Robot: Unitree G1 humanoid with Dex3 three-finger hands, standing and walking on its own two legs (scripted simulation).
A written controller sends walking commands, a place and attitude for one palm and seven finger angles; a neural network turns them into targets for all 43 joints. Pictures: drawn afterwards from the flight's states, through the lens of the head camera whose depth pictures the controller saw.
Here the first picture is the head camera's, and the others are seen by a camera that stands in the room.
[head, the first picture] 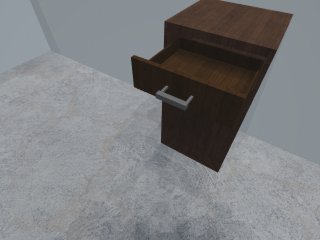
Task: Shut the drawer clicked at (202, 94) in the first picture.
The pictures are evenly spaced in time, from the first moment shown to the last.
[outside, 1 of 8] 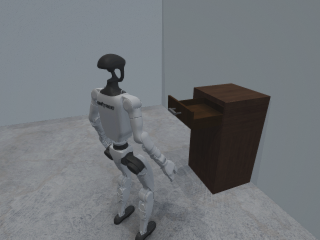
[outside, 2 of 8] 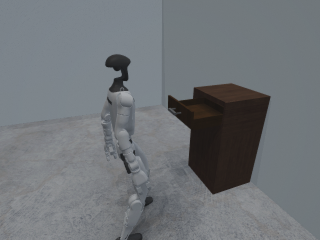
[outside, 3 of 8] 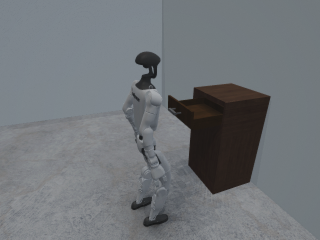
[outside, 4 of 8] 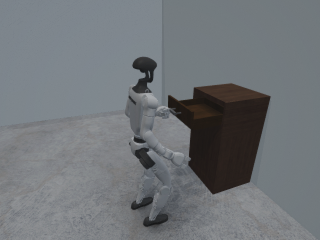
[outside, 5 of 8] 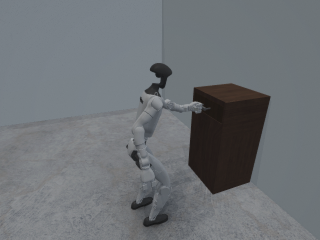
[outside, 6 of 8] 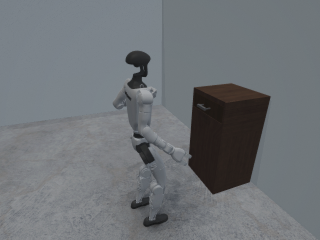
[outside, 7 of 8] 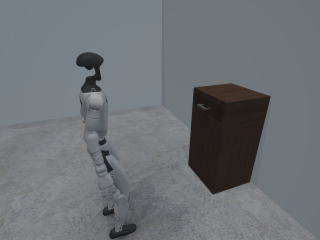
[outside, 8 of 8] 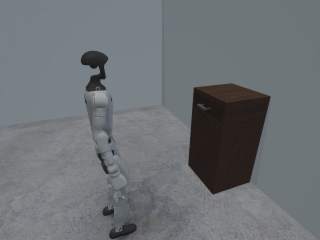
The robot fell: no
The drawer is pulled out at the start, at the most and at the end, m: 0.28 0.28 0.00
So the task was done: yes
